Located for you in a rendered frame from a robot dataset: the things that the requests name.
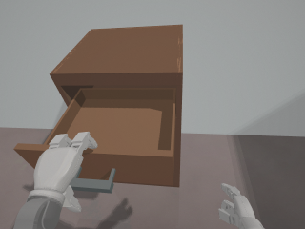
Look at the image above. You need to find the right robot forearm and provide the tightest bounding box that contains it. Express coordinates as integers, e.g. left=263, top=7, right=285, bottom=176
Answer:
left=238, top=217, right=265, bottom=229

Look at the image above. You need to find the drawer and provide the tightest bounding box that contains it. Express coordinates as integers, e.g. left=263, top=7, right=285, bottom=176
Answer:
left=13, top=88, right=176, bottom=186

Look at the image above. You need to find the handle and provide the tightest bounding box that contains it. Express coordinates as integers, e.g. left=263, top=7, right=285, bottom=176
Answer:
left=69, top=166, right=116, bottom=194

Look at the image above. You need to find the robot right hand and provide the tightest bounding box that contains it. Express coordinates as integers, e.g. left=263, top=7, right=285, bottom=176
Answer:
left=218, top=183, right=255, bottom=228

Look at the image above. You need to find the cabinet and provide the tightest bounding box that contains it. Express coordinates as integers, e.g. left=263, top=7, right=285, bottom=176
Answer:
left=50, top=24, right=183, bottom=188

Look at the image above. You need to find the left robot forearm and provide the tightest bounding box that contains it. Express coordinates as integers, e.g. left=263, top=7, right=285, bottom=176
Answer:
left=13, top=188, right=66, bottom=229

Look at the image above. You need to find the robot left hand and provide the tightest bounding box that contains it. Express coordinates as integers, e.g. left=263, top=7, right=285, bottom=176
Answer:
left=33, top=132, right=98, bottom=213

